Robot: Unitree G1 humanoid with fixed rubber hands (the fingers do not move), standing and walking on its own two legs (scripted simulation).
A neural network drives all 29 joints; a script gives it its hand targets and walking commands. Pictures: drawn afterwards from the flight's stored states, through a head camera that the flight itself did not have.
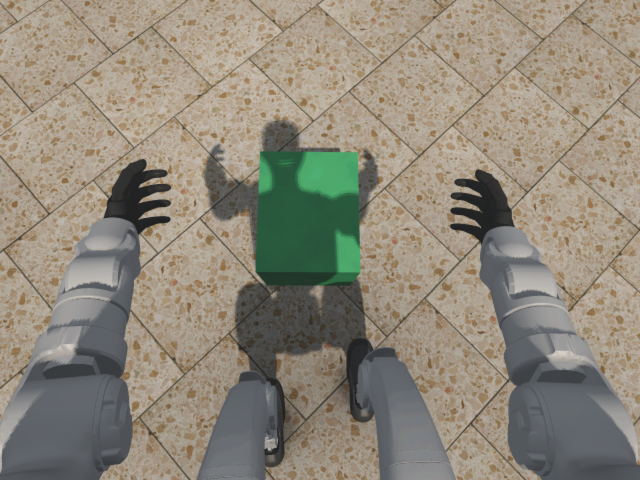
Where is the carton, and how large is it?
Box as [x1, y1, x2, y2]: [256, 151, 360, 285]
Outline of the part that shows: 260,151 256,272 267,284 349,285 360,272 357,152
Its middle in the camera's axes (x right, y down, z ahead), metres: -0.03 -0.05 +0.99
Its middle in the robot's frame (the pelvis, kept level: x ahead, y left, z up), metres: +0.55 -0.01 -0.57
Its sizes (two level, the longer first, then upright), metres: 0.284 0.228 0.235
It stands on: the floor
